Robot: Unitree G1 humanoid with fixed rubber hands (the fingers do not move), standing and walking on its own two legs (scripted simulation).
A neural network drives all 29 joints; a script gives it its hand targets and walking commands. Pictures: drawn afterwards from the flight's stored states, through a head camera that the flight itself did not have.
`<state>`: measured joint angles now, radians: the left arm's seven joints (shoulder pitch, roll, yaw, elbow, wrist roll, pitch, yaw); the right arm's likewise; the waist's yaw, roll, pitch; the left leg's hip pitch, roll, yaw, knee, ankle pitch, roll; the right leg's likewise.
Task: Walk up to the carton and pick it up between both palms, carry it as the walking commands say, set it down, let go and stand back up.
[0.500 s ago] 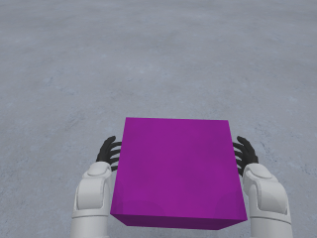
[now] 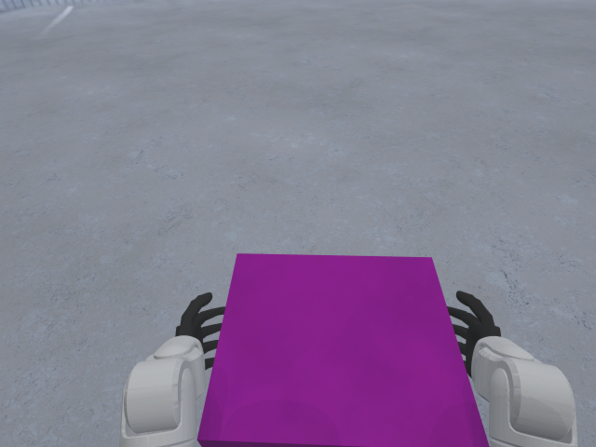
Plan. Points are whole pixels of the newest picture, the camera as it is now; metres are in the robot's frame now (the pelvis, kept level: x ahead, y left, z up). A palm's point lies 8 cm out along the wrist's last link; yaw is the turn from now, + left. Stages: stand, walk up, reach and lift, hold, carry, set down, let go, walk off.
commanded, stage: carry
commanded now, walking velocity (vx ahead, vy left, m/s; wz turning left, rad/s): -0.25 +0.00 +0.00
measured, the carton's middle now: (331, 375) +0.24 -0.01 +0.01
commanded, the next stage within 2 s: none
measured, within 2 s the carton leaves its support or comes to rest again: neither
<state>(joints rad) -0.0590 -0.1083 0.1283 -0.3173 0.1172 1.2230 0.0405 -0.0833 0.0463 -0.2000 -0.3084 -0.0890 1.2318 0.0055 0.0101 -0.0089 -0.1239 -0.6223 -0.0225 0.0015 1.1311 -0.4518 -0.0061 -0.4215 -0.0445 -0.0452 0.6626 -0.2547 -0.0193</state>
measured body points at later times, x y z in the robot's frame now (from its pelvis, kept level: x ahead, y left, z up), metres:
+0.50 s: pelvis -0.20 +0.01 +0.01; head -0.20 +0.01 +0.46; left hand +0.06 +0.21 +0.09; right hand +0.09 -0.15 +0.09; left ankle -0.13 +0.14 -0.72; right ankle -0.22 -0.10 -0.68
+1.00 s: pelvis -0.42 +0.01 +0.00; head -0.45 +0.01 +0.45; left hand -0.18 +0.19 +0.07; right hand -0.16 -0.16 +0.08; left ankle -0.47 +0.12 -0.73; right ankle -0.24 -0.10 -0.72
